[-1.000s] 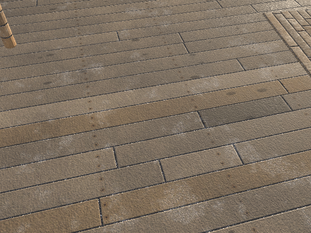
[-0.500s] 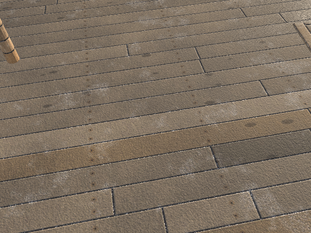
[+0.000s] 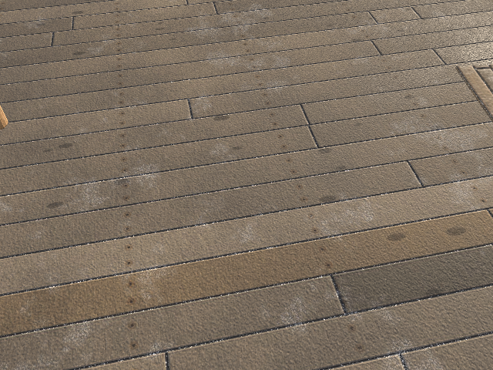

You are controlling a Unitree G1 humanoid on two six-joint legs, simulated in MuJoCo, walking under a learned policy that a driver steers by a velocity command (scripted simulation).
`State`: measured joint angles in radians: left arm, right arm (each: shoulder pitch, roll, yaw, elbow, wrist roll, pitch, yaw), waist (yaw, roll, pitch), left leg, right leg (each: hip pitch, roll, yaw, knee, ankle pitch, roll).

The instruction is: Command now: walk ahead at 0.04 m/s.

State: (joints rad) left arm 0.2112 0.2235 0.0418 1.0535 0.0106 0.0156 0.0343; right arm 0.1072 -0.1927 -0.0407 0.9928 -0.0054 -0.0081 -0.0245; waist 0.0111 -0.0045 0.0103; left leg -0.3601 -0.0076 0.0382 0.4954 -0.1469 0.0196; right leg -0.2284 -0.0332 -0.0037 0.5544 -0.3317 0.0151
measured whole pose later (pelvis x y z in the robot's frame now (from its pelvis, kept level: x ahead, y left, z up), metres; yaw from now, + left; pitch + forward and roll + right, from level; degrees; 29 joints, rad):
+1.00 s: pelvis +0.15 +0.03 +0.01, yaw -6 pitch +0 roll +0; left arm 0.23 0.25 0.09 0.99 -0.05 -0.06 0.00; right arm 0.35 -0.19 -0.05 1.12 -0.01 -0.11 0.00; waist -0.04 -0.03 0.00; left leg -0.04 -0.01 0.17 0.33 -0.28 0.05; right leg -0.59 -0.07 0.07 1.13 -0.19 -0.08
